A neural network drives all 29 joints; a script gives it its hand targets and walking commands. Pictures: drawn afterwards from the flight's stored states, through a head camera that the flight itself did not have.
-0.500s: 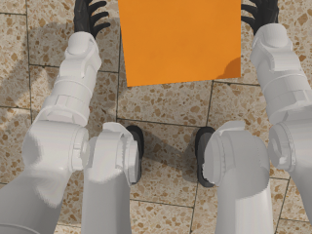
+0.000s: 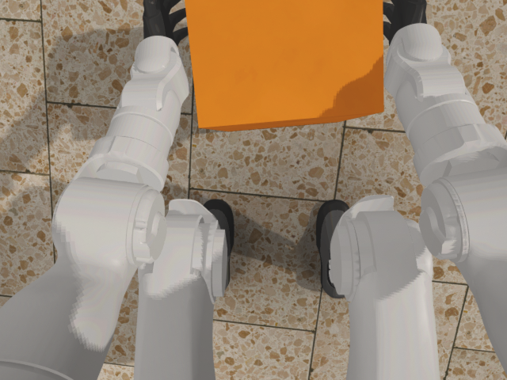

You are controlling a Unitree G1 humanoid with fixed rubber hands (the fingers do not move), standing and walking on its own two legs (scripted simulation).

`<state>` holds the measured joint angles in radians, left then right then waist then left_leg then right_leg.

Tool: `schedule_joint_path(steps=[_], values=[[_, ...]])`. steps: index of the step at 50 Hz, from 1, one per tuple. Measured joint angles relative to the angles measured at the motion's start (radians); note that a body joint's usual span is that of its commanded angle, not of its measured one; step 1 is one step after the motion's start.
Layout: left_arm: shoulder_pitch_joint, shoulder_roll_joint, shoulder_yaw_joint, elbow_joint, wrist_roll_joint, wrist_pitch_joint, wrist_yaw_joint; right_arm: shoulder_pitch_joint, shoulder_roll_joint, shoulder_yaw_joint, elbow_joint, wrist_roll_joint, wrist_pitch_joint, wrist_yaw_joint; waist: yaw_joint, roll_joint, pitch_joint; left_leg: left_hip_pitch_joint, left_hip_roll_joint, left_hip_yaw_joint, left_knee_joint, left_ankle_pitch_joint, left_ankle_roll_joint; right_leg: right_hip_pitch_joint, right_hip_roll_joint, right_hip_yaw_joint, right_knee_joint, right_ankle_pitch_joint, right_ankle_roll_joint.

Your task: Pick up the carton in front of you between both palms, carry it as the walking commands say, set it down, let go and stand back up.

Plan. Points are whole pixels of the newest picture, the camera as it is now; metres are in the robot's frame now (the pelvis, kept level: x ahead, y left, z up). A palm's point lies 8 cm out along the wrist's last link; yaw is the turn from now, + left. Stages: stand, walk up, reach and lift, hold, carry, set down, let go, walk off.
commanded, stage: reach and lift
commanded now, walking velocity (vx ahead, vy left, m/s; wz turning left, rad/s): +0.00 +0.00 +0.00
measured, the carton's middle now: (280, 55) +0.51 -0.02 -0.25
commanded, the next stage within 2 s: none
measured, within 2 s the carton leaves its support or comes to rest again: leaves its support in 0.08 s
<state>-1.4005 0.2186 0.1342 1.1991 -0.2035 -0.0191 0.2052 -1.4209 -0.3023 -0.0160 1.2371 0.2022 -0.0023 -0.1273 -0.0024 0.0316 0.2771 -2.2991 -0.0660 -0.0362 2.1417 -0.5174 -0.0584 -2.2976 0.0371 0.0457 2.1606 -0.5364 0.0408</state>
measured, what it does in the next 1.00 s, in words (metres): rises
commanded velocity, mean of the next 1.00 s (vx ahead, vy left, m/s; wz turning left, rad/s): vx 0.00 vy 0.00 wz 0.00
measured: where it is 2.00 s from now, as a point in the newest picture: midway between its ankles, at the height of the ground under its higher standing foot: (274, 263)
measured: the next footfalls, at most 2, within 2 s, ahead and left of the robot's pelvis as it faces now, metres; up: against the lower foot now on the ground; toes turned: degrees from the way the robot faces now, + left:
none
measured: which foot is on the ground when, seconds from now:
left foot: down 0.00-1.00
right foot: down 0.00-1.00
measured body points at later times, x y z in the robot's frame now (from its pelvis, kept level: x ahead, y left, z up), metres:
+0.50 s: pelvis +0.00 +0.00 +0.07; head +0.26 -0.02 +0.43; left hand +0.51 +0.13 -0.01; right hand +0.50 -0.17 -0.02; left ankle +0.13 +0.13 -0.34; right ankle +0.12 -0.13 -0.34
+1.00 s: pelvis +0.04 +0.00 +0.20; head +0.23 -0.01 +0.60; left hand +0.48 +0.14 +0.14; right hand +0.47 -0.17 +0.13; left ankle +0.12 +0.13 -0.34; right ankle +0.12 -0.13 -0.34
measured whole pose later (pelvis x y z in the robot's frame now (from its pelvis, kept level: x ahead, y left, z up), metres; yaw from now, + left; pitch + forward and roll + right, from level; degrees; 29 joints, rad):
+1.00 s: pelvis +0.04 +0.00 +0.20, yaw -2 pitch +37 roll +0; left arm -0.73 -0.07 0.39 0.63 0.11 0.29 0.09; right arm -0.72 0.02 -0.33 0.65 -0.13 0.31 -0.05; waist 0.00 0.02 -0.24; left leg -1.66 -0.12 -0.11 1.54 -0.52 -0.05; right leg -1.67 0.10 0.10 1.55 -0.52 0.05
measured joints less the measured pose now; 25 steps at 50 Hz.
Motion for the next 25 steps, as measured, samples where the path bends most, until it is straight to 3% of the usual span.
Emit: schedule_joint_path(steps=[6,12,17,25], values=[[0.066,-0.008,0.012,-0.084,0.000,0.061,0.004,0.050,0.015,-0.005,-0.077,-0.004,0.068,-0.011,0.002,-0.002,-0.028,0.000,-0.011,-0.007,0.036,-0.020,-0.010,-0.002,0.010,0.001,0.037,-0.018,0.001],[0.209,-0.043,0.038,-0.271,0.003,0.124,0.010,0.192,0.048,-0.034,-0.262,-0.021,0.131,-0.024,0.003,0.003,-0.109,0.024,-0.035,-0.022,0.033,-0.032,-0.028,0.023,0.032,0.009,0.032,-0.028,0.016],[0.313,-0.108,0.139,-0.377,0.095,0.196,-0.015,0.306,0.118,-0.138,-0.374,-0.106,0.204,0.005,-0.001,0.000,-0.232,0.077,-0.041,-0.030,-0.026,-0.035,-0.029,0.073,0.047,0.016,-0.031,-0.026,0.022],[0.358,-0.195,0.319,-0.389,0.302,0.277,-0.092,0.365,0.217,-0.329,-0.391,-0.309,0.282,0.060,0.002,-0.007,-0.386,0.178,-0.053,-0.039,-0.198,-0.011,-0.018,0.171,0.065,0.029,-0.209,0.008,0.023]])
